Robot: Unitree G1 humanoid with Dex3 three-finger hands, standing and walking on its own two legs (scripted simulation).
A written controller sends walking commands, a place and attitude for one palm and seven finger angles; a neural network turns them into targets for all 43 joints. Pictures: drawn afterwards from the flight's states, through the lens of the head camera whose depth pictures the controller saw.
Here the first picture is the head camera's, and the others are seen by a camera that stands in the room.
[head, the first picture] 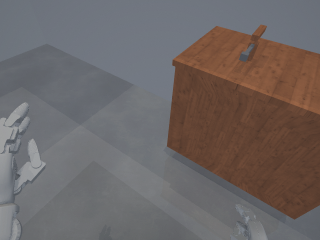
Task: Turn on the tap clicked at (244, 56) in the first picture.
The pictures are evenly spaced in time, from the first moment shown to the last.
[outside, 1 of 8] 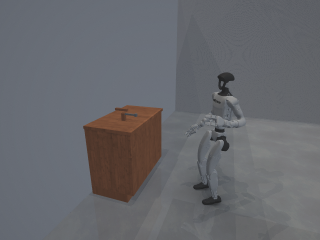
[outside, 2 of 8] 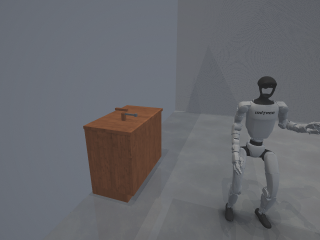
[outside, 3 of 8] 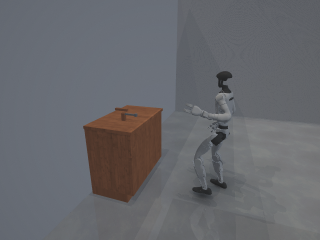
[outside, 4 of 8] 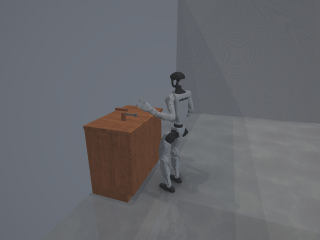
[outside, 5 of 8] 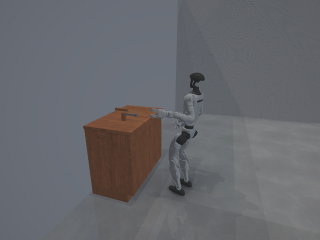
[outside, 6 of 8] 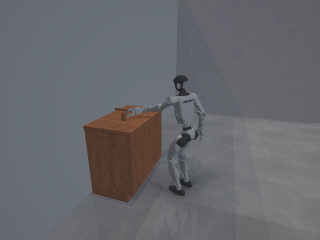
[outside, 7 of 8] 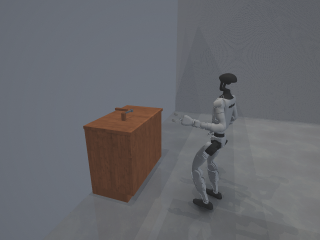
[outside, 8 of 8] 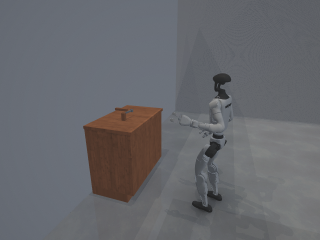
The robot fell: no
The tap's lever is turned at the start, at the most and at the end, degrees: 0 81 81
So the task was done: yes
